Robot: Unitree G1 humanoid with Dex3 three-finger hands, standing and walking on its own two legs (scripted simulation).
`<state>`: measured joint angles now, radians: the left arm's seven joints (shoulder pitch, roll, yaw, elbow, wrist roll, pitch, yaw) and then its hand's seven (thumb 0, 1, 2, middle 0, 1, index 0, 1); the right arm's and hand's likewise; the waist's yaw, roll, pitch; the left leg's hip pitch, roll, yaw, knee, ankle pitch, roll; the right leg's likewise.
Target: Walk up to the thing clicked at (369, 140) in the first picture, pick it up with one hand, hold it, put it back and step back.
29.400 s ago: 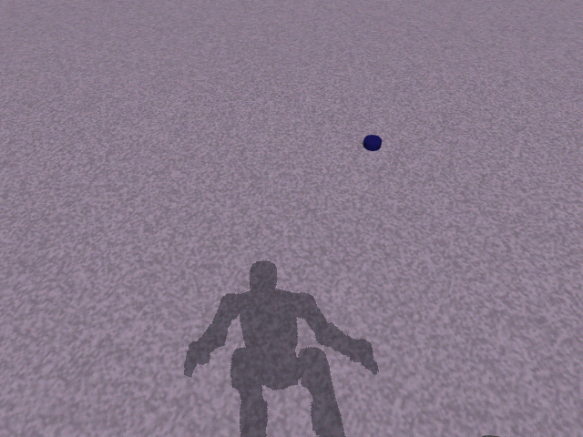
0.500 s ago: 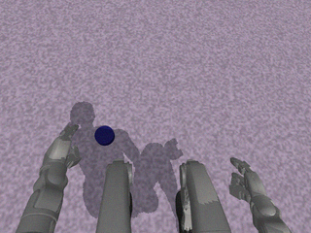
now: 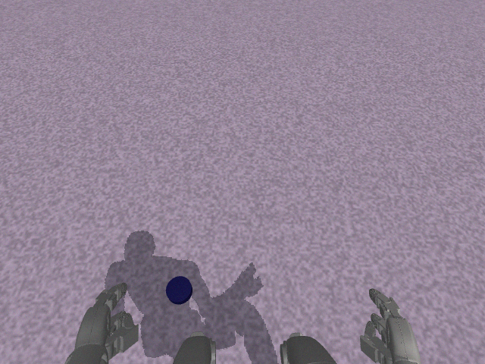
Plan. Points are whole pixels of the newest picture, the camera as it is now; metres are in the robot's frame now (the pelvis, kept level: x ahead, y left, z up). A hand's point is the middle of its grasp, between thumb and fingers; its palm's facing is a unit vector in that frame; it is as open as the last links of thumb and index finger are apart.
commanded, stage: home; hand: left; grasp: from above
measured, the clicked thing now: (179, 290) +0.43 +0.23 -0.67
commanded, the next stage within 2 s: none
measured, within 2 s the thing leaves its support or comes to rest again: neither
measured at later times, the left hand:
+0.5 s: hand (129, 342) +0.17 +0.18 -0.02, palm faces +0.08 -0.98 -0.20, open 7.4 cm
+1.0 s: hand (131, 343) +0.17 +0.18 -0.02, palm faces +0.07 -0.98 -0.21, open 7.4 cm
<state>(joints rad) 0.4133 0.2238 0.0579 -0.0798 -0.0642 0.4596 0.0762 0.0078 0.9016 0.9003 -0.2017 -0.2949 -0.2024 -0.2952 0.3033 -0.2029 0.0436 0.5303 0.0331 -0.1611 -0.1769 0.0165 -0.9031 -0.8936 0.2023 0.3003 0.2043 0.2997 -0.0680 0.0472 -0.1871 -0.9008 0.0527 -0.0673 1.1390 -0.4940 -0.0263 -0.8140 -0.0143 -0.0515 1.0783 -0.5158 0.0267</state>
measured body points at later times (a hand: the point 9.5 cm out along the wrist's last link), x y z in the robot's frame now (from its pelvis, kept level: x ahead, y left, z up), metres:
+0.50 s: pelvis +0.01 +0.00 +0.02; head +0.03 +0.00 +0.47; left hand +0.16 +0.23 -0.01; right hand +0.19 -0.24 -0.03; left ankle +0.03 +0.13 -0.66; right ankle +0.01 -0.14 -0.66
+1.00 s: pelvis +0.01 +0.00 +0.02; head +0.02 +0.00 +0.47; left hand +0.16 +0.23 +0.00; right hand +0.17 -0.25 -0.04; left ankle +0.03 +0.13 -0.66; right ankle +0.01 -0.14 -0.66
